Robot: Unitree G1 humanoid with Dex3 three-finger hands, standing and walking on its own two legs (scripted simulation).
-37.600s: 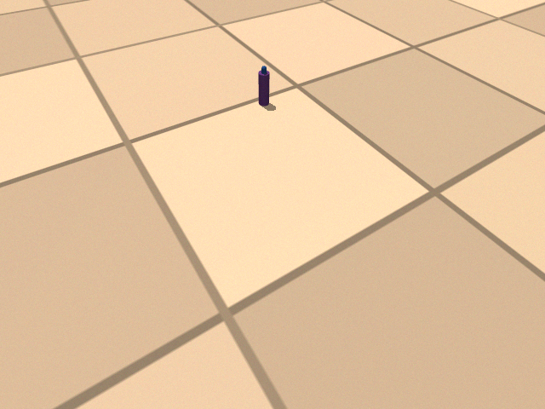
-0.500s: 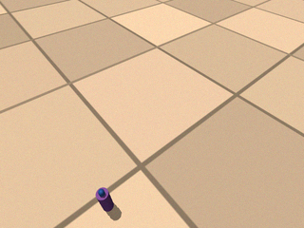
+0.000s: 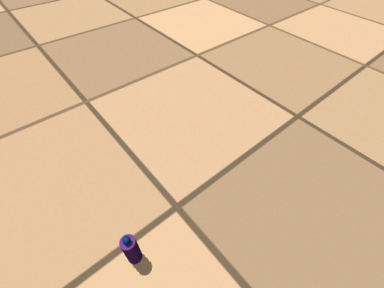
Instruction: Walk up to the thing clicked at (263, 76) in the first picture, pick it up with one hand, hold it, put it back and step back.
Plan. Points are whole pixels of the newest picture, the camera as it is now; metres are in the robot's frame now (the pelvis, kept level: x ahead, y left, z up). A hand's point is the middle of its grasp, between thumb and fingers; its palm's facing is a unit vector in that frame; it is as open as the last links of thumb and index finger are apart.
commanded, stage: step back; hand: left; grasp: from the side
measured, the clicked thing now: (130, 248) +0.41 +0.26 -0.65
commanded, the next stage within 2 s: none
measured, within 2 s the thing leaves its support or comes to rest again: neither
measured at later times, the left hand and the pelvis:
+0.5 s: hand out of the picture +0.05 +0.30 -0.18, palm faces -0.06 -0.93 -0.36, open 7.4 cm; pelvis -0.08 +0.05 -0.01, yaw -1 degrees
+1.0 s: hand out of the picture -0.06 +0.32 -0.16, palm faces -0.02 -0.91 -0.40, open 7.4 cm; pelvis -0.20 +0.05 -0.03, yaw +1 degrees
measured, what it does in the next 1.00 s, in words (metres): walks backwards: right foot, then left foot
